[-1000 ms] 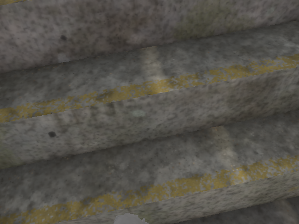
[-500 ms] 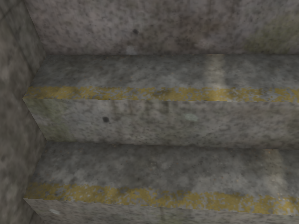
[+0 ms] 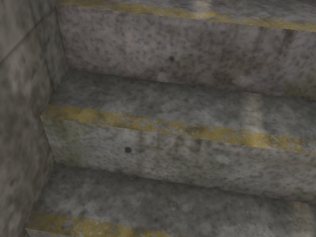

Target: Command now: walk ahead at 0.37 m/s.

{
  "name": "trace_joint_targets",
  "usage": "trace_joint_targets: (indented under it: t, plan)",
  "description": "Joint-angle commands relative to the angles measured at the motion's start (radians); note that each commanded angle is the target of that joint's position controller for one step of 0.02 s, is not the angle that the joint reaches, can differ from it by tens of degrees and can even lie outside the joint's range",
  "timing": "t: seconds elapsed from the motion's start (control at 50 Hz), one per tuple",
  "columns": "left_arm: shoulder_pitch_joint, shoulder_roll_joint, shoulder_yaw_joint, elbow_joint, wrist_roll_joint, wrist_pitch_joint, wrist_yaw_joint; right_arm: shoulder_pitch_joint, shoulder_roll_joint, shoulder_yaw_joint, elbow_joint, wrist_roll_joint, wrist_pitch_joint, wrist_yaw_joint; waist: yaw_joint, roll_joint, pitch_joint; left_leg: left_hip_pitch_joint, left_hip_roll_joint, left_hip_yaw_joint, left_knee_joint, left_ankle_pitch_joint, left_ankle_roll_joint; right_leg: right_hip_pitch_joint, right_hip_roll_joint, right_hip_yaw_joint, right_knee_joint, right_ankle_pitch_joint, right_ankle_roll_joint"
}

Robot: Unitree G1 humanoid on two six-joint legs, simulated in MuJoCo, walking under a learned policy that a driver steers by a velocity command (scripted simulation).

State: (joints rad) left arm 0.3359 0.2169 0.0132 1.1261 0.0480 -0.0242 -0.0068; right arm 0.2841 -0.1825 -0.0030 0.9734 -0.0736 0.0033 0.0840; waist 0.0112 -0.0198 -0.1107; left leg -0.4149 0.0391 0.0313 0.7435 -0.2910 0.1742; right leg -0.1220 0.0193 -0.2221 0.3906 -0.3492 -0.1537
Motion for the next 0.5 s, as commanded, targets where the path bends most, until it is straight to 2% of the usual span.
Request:
trace_joint_targets:
  t: [0.02, 0.04, 0.06, 0.08, 0.1, 0.12, 0.14, 0.16, 0.18, 0.2, 0.22, 0.24, 0.26, 0.28, 0.3, 0.32, 0.34, 0.36, 0.38, 0.4, 0.42, 0.44, 0.46, 0.48, 0.5]
  plan:
    - [-0.105, 0.131, 0.022, -0.045, 0.027, -0.001, -0.060, 0.031, 0.017, 0.000, -0.017, 0.009, 0.008, 0.003, -0.107, -0.016, 0.088, 0.096, -0.042, 0.017, -0.215, 0.181, 0.016, -0.028, -0.258, 0.217, -0.087, 0.465, -0.231]
    - [-0.080, 0.100, 0.024, -0.023, 0.035, -0.004, -0.087, 0.121, 0.018, -0.004, 0.020, 0.009, 0.005, -0.007, -0.134, 0.030, 0.039, 0.117, -0.047, 0.014, -0.284, 0.253, 0.033, 0.026, -0.233, 0.175, 0.073, 0.757, -0.230]
    - [-0.028, 0.053, 0.014, -0.001, 0.050, -0.013, -0.123, 0.290, -0.042, -0.021, 0.092, 0.001, -0.004, -0.016, -0.138, 0.141, -0.013, 0.282, 0.008, -0.094, -0.273, 0.396, 0.107, -0.101, -0.157, 0.130, 0.332, 0.926, -0.171]
    - [-0.065, -0.007, -0.004, -0.016, 0.058, -0.014, -0.157, 0.495, -0.088, -0.031, 0.176, -0.003, 0.004, -0.020, -0.182, 0.246, -0.067, 0.486, 0.131, -0.288, -0.390, 0.606, 0.223, -0.382, -0.070, 0.079, 0.684, 0.673, -0.103]
    - [-0.117, -0.024, -0.022, -0.021, 0.055, 0.001, -0.179, 0.586, -0.119, -0.038, 0.219, -0.014, 0.032, 0.001, -0.211, 0.346, 0.028, 0.562, 0.270, -0.506, -0.500, 0.640, 0.348, -0.791, 0.092, 0.075, 1.241, 0.071, -0.043]
    - [-0.087, -0.066, -0.027, 0.006, 0.029, 0.001, -0.168, 0.560, -0.110, -0.024, 0.215, -0.023, 0.034, 0.026, -0.212, 0.233, 0.077, 0.517, 0.302, -0.552, -0.432, 0.427, 0.312, -1.075, 0.049, 0.295, 1.818, 0.057, -0.091]
    - [-0.235, -0.089, -0.019, -0.060, -0.009, -0.004, -0.125, 0.535, -0.067, -0.016, 0.254, -0.036, 0.031, 0.026, -0.212, 0.134, 0.135, 0.518, 0.270, -0.482, -0.463, 0.111, 0.242, -1.360, 0.056, 0.358, 1.973, 0.044, -0.127]
    - [-0.303, -0.039, -0.013, -0.136, -0.019, -0.002, -0.095, 0.454, 0.000, 0.005, 0.233, -0.021, 0.021, 0.029, -0.178, 0.059, 0.065, 0.536, 0.288, -0.396, -0.477, 0.289, 0.230, -1.416, 0.037, 0.305, 2.030, -0.027, -0.141]
    - [-0.359, -0.051, -0.009, -0.216, -0.032, 0.011, -0.064, 0.384, 0.056, 0.035, 0.242, -0.011, -0.009, 0.047, -0.095, 0.059, 0.088, 0.494, 0.310, -0.295, -0.466, 0.640, 0.209, -1.456, 0.022, 0.294, 2.121, -0.126, -0.140]
    - [-0.363, -0.081, -0.036, -0.290, -0.052, 0.034, -0.045, 0.285, 0.105, 0.062, 0.264, -0.023, -0.033, 0.056, -0.011, 0.064, 0.046, 0.396, 0.297, -0.194, -0.491, 0.675, 0.141, -1.421, -0.023, 0.302, 2.168, -0.205, -0.156]
    - [-0.496, -0.012, -0.026, -0.359, -0.036, 0.054, -0.041, 0.396, 0.090, 0.071, 0.302, -0.020, -0.049, 0.032, -0.062, 0.070, -0.014, 0.513, 0.240, -0.172, -0.429, 0.741, 0.096, -1.513, -0.008, 0.282, 2.164, -0.326, -0.160]
    - [-0.615, 0.044, -0.023, -0.408, 0.011, 0.055, -0.047, 0.650, 0.065, 0.071, 0.393, -0.018, -0.052, 0.005, -0.156, 0.028, -0.141, 0.801, 0.220, -0.234, -0.296, 0.864, 0.071, -1.670, 0.003, 0.293, 2.100, -0.396, -0.151]
    - [-0.652, 0.005, -0.047, -0.443, 0.031, 0.050, -0.055, 0.725, 0.027, 0.062, 0.431, -0.026, -0.051, -0.010, -0.149, 0.084, -0.180, 0.940, 0.239, -0.276, -0.261, 0.946, 0.072, -1.794, -0.011, 0.273, 2.082, -0.488, -0.122]
    - [-0.685, -0.016, -0.066, -0.465, 0.037, 0.043, -0.059, 0.761, -0.002, 0.052, 0.453, -0.029, -0.050, -0.019, -0.152, 0.096, -0.195, 0.980, 0.251, -0.320, -0.257, 0.978, 0.076, -1.826, -0.025, 0.265, 2.030, -0.571, -0.103]
    - [-0.657, -0.031, -0.079, -0.466, 0.031, 0.042, -0.056, 0.719, -0.009, 0.047, 0.445, -0.030, -0.055, -0.019, -0.126, 0.085, -0.207, 0.925, 0.259, -0.342, -0.291, 0.940, 0.079, -1.759, -0.048, 0.269, 1.927, -0.563, -0.094]
    - [-0.595, -0.061, -0.092, -0.461, 0.011, 0.056, -0.052, 0.608, -0.001, 0.044, 0.414, -0.026, -0.064, -0.012, -0.061, 0.072, -0.188, 0.726, 0.252, -0.334, -0.369, 0.844, 0.073, -1.588, -0.087, 0.272, 1.756, -0.452, -0.108]
    - [-0.547, -0.083, -0.102, -0.457, -0.010, 0.078, -0.045, 0.477, 0.003, 0.043, 0.368, -0.027, -0.069, 0.005, 0.002, 0.056, -0.134, 0.445, 0.220, -0.287, -0.453, 0.764, 0.056, -1.353, -0.127, 0.286, 1.524, -0.304, -0.144]
    - [-0.596, -0.052, -0.099, -0.467, -0.011, 0.100, -0.049, 0.282, -0.014, 0.032, 0.270, -0.003, -0.066, 0.022, 0.034, 0.008, -0.109, 0.070, 0.140, -0.189, -0.556, 0.658, 0.056, -0.981, -0.117, 0.219, 1.205, -0.292, -0.151]
    - [-0.681, -0.061, -0.105, -0.492, -0.012, 0.128, -0.056, 0.242, -0.053, 0.020, 0.231, 0.013, -0.061, 0.026, 0.017, 0.083, -0.092, -0.186, 0.146, -0.206, -0.670, 0.731, 0.125, -0.743, -0.076, 0.143, 1.102, -0.225, -0.123]
    - [-0.723, -0.088, -0.132, -0.478, -0.028, 0.172, -0.087, 0.310, -0.158, -0.001, 0.278, 0.067, -0.055, 0.061, 0.014, 0.207, -0.043, -0.140, 0.275, -0.264, -0.740, 1.023, 0.240, -0.741, 0.019, 0.066, 1.087, -0.602, -0.011]
    - [-0.650, -0.055, -0.115, -0.392, -0.033, 0.181, -0.087, 0.304, -0.145, 0.009, 0.248, 0.038, -0.047, 0.078, -0.002, 0.117, -0.120, 0.090, 0.316, -0.236, -0.676, 1.192, 0.225, -0.769, 0.008, 0.083, 1.009, -0.391, -0.007]
    - [-0.527, -0.021, -0.089, -0.335, -0.047, 0.176, -0.074, 0.320, -0.136, 0.018, 0.233, 0.009, -0.046, 0.095, 0.007, 0.118, -0.192, 0.229, 0.265, -0.137, -0.588, 1.390, 0.189, -0.746, 0.015, 0.091, 1.015, -0.098, -0.018]
    - [-0.523, 0.025, -0.068, -0.324, -0.071, 0.165, -0.066, 0.410, -0.131, 0.027, 0.264, -0.003, -0.056, 0.100, 0.000, 0.207, -0.232, 0.207, 0.253, -0.110, -0.560, 1.610, 0.200, -0.661, 0.041, 0.106, 1.022, -0.079, -0.036]
    - [-0.543, 0.050, -0.056, -0.328, -0.068, 0.166, -0.061, 0.401, -0.124, 0.032, 0.286, -0.001, -0.063, 0.101, 0.010, 0.269, -0.189, 0.251, 0.264, -0.105, -0.527, 1.703, 0.216, -0.685, 0.062, 0.097, 0.968, -0.144, -0.034]
    - [-0.581, 0.056, -0.051, -0.355, -0.066, 0.176, -0.057, 0.418, -0.117, 0.041, 0.334, -0.005, -0.062, 0.105, 0.012, 0.314, -0.172, 0.278, 0.256, -0.087, -0.484, 1.721, 0.215, -0.695, 0.086, 0.091, 0.910, -0.236, -0.030]
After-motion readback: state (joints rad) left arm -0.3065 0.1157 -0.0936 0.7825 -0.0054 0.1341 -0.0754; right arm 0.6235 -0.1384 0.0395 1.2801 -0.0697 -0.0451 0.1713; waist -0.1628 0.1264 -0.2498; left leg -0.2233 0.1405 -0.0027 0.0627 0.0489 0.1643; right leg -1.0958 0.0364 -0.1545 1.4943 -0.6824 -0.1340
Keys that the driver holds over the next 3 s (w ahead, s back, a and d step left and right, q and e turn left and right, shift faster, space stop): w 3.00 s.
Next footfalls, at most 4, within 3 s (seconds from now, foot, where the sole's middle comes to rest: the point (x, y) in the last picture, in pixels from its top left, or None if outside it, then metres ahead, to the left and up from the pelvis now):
0.02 left None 0.04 0.13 -0.77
0.42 right None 0.14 -0.11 -0.55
1.18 left None -0.02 0.03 -0.77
1.46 right None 0.19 -0.14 -0.55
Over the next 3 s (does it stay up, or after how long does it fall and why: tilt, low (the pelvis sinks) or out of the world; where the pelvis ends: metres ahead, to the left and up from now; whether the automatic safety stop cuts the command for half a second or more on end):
stays up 0.43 -0.11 0.44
